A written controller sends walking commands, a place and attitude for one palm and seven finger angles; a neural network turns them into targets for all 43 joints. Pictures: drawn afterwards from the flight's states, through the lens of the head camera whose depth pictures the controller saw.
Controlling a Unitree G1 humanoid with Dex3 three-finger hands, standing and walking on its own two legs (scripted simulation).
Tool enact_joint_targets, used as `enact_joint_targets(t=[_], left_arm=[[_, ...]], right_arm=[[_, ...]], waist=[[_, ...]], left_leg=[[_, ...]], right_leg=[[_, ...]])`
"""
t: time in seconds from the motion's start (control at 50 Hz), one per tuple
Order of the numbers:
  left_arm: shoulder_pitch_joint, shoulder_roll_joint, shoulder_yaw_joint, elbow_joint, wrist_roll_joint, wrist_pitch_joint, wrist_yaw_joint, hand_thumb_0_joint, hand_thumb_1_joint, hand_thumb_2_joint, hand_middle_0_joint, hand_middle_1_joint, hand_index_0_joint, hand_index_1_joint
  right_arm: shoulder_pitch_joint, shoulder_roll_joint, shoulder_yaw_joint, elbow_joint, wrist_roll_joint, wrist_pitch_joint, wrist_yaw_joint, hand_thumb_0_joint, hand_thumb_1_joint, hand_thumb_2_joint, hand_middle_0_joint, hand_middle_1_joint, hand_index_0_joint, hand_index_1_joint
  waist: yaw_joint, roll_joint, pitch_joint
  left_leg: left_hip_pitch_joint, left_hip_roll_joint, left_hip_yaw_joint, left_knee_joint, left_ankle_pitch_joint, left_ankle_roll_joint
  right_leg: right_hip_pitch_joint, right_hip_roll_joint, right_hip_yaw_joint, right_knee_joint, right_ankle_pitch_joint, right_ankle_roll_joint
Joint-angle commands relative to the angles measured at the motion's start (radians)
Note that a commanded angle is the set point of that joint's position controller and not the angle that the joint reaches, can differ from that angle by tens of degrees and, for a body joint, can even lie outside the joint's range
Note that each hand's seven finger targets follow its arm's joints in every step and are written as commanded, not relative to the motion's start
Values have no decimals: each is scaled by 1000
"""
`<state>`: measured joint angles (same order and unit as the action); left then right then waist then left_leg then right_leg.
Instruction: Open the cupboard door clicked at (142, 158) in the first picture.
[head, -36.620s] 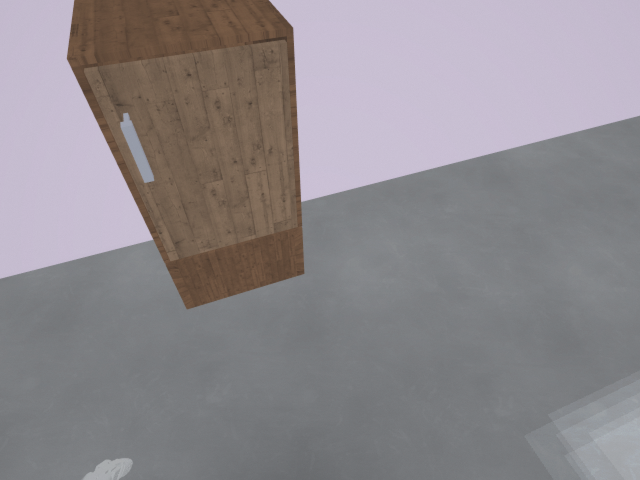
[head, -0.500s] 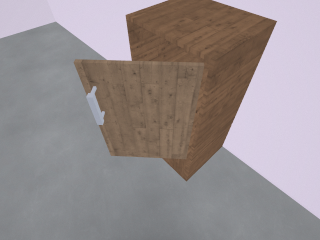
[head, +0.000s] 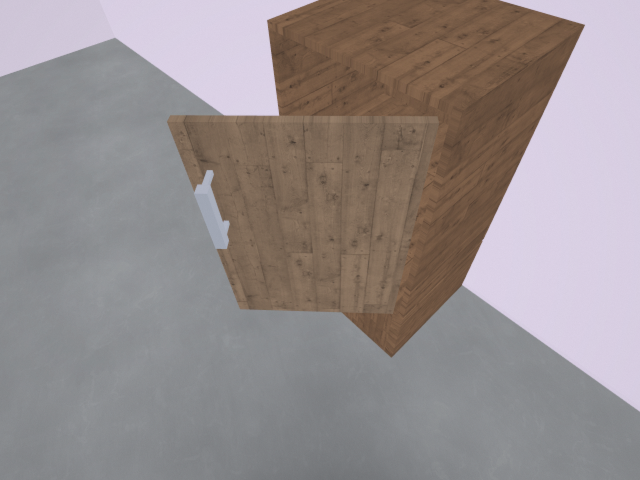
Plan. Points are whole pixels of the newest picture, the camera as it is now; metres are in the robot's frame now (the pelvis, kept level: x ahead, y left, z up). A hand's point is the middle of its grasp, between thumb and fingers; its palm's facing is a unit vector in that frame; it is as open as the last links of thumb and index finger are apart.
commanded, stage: come to a stop and stand still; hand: left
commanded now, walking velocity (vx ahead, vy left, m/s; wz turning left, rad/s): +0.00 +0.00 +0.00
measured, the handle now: (215, 210) +0.55 +0.23 -0.04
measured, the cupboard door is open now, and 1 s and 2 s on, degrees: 44 44 44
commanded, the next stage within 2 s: look again from close up in 1.06 s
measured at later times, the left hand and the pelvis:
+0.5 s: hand out of the picture +0.00 +0.20 -0.16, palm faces -0.01 -0.98 -0.21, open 7.3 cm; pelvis -0.02 +0.02 +0.01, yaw -1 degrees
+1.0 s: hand out of the picture +0.00 +0.19 -0.17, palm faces +0.00 -0.98 -0.18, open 7.3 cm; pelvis +0.00 +0.03 +0.01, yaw -1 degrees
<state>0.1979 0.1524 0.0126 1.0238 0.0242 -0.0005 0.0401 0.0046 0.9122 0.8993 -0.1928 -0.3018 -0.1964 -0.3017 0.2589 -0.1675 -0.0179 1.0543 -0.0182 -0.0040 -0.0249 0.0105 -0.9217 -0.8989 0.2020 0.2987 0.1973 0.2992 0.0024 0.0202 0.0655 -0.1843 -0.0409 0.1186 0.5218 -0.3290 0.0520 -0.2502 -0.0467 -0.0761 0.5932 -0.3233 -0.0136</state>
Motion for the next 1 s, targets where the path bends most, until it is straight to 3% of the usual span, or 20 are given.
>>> enact_joint_targets(t=[0.0, 0.02, 0.04, 0.06, 0.1, 0.12, 0.14, 0.16, 0.22, 0.28, 0.34, 0.46, 0.52, 0.62, 0.82, 0.98], left_arm=[[68, 136, 15, -17, -9, -22, 2, 0, 900, 900, -200, -300, -200, -300], [172, 119, 16, 9, 2, -40, 40, 0, 900, 900, -200, -300, -200, -300], [128, 177, 20, -48, -7, -49, 36, 0, 900, 900, -200, -300, -200, -300], [98, 180, 20, -55, -7, -55, 27, 0, 900, 900, -200, -300, -200, -300], [76, 149, 5, -59, -16, -50, 19, 0, 900, 900, -200, -300, -200, -300], [72, 136, 0, -58, -16, -45, 17, 0, 900, 900, -200, -300, -200, -300], [77, 124, -4, -55, -17, -37, 16, 0, 900, 900, -200, -300, -200, -300], [83, 120, -7, -50, -13, -35, 15, 0, 900, 900, -200, -300, -200, -300], [72, 114, -10, -48, -16, -22, 8, 0, 900, 900, -200, -300, -200, -300], [73, 112, -11, -48, -13, -14, 3, 0, 900, 900, -200, -300, -200, -300], [83, 113, -10, -44, -11, -9, -2, 0, 900, 900, -200, -300, -200, -300], [106, 106, -13, -26, -9, -13, -5, 0, 900, 900, -200, -300, -200, -300], [123, 99, -16, -7, -11, -15, -5, 0, 900, 900, -200, -300, -200, -300], [142, 91, -18, 27, -13, -20, -2, 0, 900, 900, -200, -300, -200, -300], [151, 74, -17, 67, -14, -17, 5, 0, 900, 900, -200, -300, -200, -300], [146, 71, -15, 70, -12, -13, 5, 0, 900, 900, -200, -300, -200, -300]], right_arm=[[74, -50, -3, -16, 3, -6, -6, 0, -900, -900, 200, 300, 200, 300], [-6, -121, -14, -82, 2, -21, 3, 0, -900, -900, 200, 300, 200, 300], [61, -75, -7, -100, 5, -18, 8, 0, -900, -900, 200, 300, 200, 300], [42, -51, 0, -86, 2, -22, 12, 0, -900, -900, 200, 300, 200, 300], [66, -69, 3, -76, 3, -23, 7, 0, -900, -900, 200, 300, 200, 300], [74, -79, 5, -75, 1, -25, 3, 0, -900, -900, 200, 300, 200, 300], [69, -90, 7, -71, 0, -26, -1, 0, -900, -900, 200, 300, 200, 300], [65, -90, 9, -69, -1, -28, -3, 0, -900, -900, 200, 300, 200, 300], [59, -109, 10, -74, 0, -24, -2, 0, -900, -900, 200, 300, 200, 300], [50, -114, 12, -68, 0, -23, 2, 0, -900, -900, 200, 300, 200, 300], [48, -127, 11, -65, -2, -22, 5, 0, -900, -900, 200, 300, 200, 300], [63, -122, 14, -42, 1, -27, 5, 0, -900, -900, 200, 300, 200, 300], [68, -120, 17, -25, 3, -32, 3, 0, -900, -900, 200, 300, 200, 300], [88, -102, 21, 9, 8, -39, -3, 0, -900, -900, 200, 300, 200, 300], [102, -84, 23, 55, 9, -42, -15, 0, -900, -900, 200, 300, 200, 300], [94, -75, 21, 64, 8, -41, -17, 0, -900, -900, 200, 300, 200, 300]], waist=[[-14, -229, -45], [19, -154, -65], [-18, -138, -173], [-8, -14, -167], [-23, 17, -100], [-21, 42, -89], [-11, 70, -60], [-6, 44, -30], [-10, -27, 12], [-4, -1, 63], [-2, -16, 74], [-2, -33, 19], [0, -11, 9], [-3, -22, -18], [-4, -17, -5], [1, -25, 28]], left_leg=[[-17, 99, -96, -91, 119, -37], [-35, 119, -87, 37, 184, -48], [-92, 98, -103, 17, 25, -36], [-81, 79, -86, -37, 36, -39], [-33, 121, -132, -72, 231, -26], [-13, 150, -154, -79, 370, -16], [-12, 166, -165, -90, 419, -7], [-21, 172, -169, -84, 452, 2], [-45, 167, -179, -151, 228, 5], [-95, 163, -192, -216, 75, 9], [-127, 161, -209, -267, -65, 12], [-89, 164, -207, -273, -38, 16], [-68, 163, -198, -270, -3, 15], [-15, 158, -176, -232, 158, 13], [27, 162, -157, -201, 331, 9], [13, 163, -155, -208, 309, 10]], right_leg=[[63, -192, 192, -189, 418, -101], [102, -161, 235, -89, 833, -48], [206, -204, 218, -86, 795, -70], [220, -215, 217, -53, 880, -89], [112, -136, 149, -61, 620, -68], [89, -103, 123, -68, 492, -58], [72, -82, 104, -86, 367, -51], [63, -70, 99, -102, 329, -47], [43, -57, 103, -151, 153, -41], [30, -47, 103, -173, 66, -37], [32, -42, 98, -178, 31, -35], [53, -48, 92, -182, 68, -30], [50, -55, 93, -182, 93, -28], [65, -64, 99, -185, 161, -26], [70, -64, 90, -168, 220, -21], [66, -66, 90, -175, 214, -19]])
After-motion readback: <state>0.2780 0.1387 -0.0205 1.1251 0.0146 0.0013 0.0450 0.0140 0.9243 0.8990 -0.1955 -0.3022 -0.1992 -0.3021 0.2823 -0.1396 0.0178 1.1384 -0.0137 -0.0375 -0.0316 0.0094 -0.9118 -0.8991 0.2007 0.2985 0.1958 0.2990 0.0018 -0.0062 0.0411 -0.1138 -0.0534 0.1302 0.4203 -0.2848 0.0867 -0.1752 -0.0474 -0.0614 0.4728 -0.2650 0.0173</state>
